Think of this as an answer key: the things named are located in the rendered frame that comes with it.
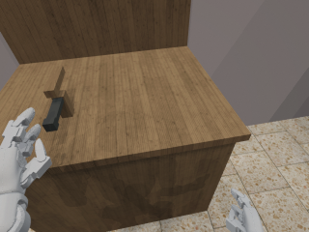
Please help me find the tap lever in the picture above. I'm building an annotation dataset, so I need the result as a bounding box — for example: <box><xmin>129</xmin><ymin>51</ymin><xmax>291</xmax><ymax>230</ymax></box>
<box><xmin>42</xmin><ymin>98</ymin><xmax>64</xmax><ymax>132</ymax></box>

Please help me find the left robot forearm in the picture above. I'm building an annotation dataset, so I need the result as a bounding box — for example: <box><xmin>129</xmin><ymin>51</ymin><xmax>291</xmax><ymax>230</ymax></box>
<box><xmin>0</xmin><ymin>192</ymin><xmax>31</xmax><ymax>232</ymax></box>

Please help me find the left robot hand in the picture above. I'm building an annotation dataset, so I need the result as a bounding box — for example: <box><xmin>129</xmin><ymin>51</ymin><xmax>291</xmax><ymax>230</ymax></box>
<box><xmin>0</xmin><ymin>107</ymin><xmax>52</xmax><ymax>195</ymax></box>

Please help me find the right robot hand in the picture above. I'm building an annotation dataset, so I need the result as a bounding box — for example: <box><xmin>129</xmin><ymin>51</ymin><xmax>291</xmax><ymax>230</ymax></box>
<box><xmin>226</xmin><ymin>188</ymin><xmax>264</xmax><ymax>232</ymax></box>

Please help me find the counter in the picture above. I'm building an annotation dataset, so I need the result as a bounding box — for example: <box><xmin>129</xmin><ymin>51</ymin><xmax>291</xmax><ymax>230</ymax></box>
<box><xmin>0</xmin><ymin>0</ymin><xmax>252</xmax><ymax>232</ymax></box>

